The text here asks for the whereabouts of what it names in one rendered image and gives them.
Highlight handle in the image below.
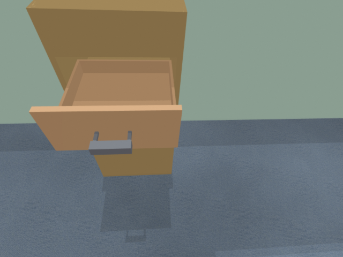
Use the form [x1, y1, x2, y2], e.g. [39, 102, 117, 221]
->
[88, 131, 132, 155]

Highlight cabinet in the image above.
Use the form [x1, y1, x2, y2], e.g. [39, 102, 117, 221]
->
[26, 0, 187, 177]

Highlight drawer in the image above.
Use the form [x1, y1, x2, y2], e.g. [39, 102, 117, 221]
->
[29, 59, 182, 151]

